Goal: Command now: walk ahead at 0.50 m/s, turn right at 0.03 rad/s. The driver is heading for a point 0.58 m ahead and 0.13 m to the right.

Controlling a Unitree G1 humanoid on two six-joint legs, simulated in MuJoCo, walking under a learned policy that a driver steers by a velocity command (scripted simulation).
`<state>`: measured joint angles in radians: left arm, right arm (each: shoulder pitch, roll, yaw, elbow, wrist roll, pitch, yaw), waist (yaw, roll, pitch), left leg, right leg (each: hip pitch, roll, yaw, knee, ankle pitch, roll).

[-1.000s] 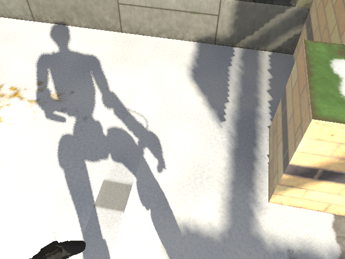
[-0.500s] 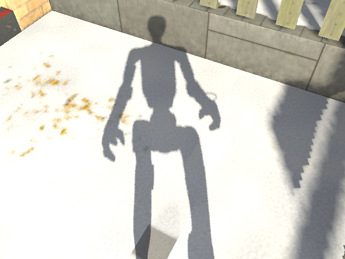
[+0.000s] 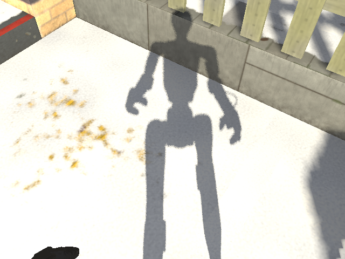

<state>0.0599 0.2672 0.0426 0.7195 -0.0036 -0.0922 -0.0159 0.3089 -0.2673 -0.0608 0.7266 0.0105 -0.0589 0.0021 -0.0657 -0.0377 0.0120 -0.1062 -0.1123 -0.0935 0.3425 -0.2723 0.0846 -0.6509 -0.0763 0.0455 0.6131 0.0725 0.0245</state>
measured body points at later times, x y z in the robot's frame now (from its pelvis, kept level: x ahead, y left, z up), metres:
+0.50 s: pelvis +0.28 -0.06 +0.00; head +0.31 -0.08 +0.45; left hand +0.38 +0.21 -0.11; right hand +0.45 -0.34 -0.08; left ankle +0.49 +0.07 -0.69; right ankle +0.21 -0.13 -0.74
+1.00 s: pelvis +0.48 -0.09 +0.00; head +0.50 -0.10 +0.44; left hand +0.75 +0.07 -0.10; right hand +0.45 -0.37 -0.13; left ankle +0.51 +0.03 -0.74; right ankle +0.49 -0.23 -0.74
